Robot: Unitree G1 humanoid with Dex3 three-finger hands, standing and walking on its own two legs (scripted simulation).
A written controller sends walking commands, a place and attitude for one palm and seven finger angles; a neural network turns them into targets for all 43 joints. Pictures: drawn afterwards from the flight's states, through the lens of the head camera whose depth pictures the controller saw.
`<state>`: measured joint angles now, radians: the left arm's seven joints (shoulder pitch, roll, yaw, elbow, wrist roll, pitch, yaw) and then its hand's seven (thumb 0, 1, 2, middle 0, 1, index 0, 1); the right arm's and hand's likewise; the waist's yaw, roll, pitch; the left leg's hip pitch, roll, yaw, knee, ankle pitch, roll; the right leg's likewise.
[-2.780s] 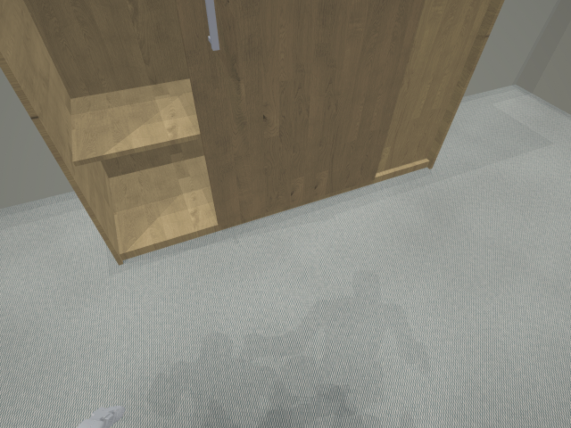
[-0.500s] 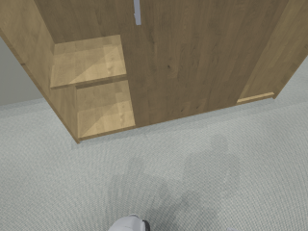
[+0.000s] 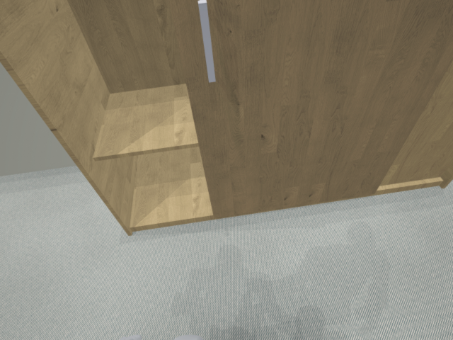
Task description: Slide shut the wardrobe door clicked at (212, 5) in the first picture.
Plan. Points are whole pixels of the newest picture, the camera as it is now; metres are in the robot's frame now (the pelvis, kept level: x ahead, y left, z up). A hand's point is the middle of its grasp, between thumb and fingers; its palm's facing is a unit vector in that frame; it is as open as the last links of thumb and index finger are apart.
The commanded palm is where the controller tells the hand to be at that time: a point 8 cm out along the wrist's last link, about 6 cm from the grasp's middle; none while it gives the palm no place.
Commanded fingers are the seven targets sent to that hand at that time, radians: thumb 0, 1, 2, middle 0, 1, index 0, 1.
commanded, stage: turn to face it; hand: right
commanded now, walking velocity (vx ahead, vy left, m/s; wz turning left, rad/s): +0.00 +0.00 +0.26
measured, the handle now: (206, 41) +0.75 +0.06 +0.17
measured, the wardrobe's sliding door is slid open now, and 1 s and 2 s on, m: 0.42 0.42 0.42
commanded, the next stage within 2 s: take the last steps up to it in 0.10 s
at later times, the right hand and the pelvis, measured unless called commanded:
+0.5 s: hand out of the picture +0.10 -0.14 -0.16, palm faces -0.08 +0.97 -0.21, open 7.3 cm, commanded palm none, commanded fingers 0.00 -0.90 -0.90 0.20 0.30 0.20 0.30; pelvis +0.04 +0.03 +0.00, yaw +7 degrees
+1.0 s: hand (305, 290) +0.26 -0.15 -0.17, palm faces -0.15 +0.98 -0.16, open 7.4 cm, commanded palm none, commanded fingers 0.00 -0.90 -0.90 0.20 0.30 0.20 0.30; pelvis +0.20 +0.02 +0.01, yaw +11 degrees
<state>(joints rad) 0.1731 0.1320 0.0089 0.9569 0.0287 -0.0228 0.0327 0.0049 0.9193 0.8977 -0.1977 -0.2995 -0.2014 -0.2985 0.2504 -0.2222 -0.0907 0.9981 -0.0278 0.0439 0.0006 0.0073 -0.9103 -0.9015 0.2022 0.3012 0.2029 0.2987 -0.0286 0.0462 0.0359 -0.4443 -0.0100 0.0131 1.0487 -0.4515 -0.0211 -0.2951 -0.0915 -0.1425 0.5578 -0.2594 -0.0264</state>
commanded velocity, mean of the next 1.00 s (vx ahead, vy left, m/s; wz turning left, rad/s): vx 0.21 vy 0.06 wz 0.12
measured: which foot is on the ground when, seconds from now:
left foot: up 0.00-0.28, down 0.30-0.72, up 0.74-1.00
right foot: down 0.00-0.30, up 0.32-0.68, down 0.70-1.00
